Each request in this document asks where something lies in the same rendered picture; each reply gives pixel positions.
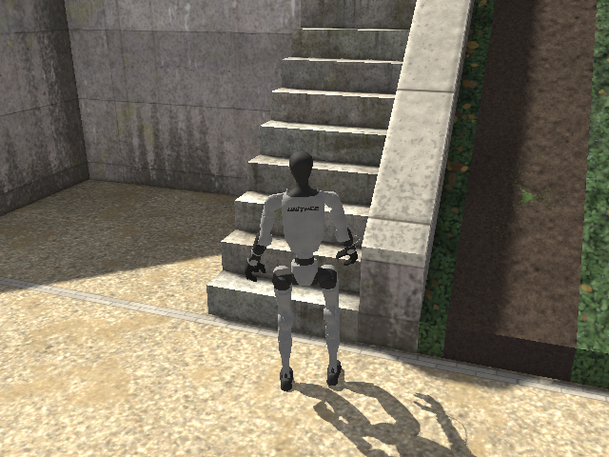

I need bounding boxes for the stairs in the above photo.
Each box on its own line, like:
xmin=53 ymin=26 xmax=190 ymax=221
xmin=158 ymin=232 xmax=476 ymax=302
xmin=206 ymin=0 xmax=417 ymax=342

